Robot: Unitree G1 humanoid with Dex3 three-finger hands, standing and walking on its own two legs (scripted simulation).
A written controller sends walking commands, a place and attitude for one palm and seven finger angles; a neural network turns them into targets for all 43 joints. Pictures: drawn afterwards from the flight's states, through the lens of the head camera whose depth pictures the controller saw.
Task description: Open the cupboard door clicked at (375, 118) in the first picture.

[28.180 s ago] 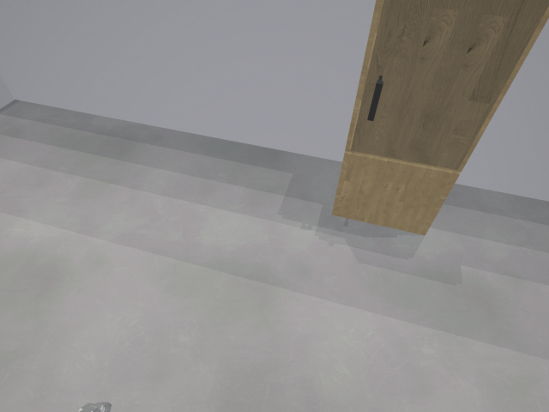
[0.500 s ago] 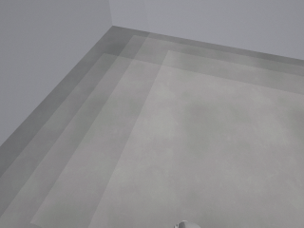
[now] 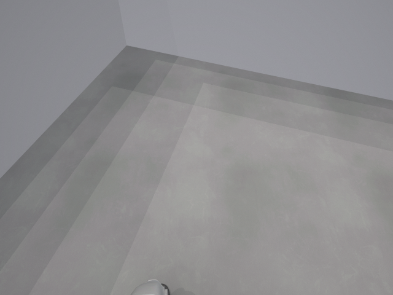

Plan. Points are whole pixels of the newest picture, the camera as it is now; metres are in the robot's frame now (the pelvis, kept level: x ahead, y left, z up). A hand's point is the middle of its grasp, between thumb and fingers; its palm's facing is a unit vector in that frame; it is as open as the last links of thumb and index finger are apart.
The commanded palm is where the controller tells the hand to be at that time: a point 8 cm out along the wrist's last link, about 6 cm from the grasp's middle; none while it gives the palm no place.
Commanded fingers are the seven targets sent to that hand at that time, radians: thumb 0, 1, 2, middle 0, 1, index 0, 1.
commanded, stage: walk to a spot facing it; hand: left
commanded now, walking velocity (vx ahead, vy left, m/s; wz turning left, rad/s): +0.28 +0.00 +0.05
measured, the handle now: out of the picture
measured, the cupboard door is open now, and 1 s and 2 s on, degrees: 44 44 44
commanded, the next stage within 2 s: turn to face it in 0.02 s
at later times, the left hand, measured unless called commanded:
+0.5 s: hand (131, 251) +0.24 +0.17 -0.16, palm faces +0.20 -0.96 -0.21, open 7.3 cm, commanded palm none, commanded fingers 0.00 0.90 0.90 -0.20 -0.30 -0.20 -0.30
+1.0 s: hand (123, 250) +0.23 +0.19 -0.15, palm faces +0.47 -0.83 -0.31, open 7.4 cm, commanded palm none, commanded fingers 0.00 0.90 0.90 -0.20 -0.30 -0.20 -0.30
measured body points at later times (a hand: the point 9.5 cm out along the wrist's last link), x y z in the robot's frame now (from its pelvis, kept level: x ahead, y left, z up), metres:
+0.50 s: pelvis +0.18 -0.02 +0.00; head +0.21 -0.01 +0.45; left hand +0.22 +0.22 -0.14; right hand +0.25 -0.26 -0.15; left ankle +0.15 +0.09 -0.68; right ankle +0.21 -0.14 -0.73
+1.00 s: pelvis +0.24 -0.05 -0.01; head +0.30 -0.04 +0.44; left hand +0.21 +0.23 -0.13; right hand +0.45 -0.24 -0.16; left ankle +0.19 +0.08 -0.70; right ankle +0.30 -0.15 -0.73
